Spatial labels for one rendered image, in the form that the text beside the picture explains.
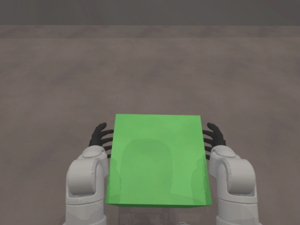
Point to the robot right hand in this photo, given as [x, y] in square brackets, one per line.
[216, 135]

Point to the left robot forearm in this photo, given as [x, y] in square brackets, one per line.
[85, 188]

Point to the right robot forearm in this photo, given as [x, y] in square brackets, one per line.
[236, 188]

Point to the robot left hand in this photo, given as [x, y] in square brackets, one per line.
[97, 135]

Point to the carton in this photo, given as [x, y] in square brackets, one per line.
[158, 161]

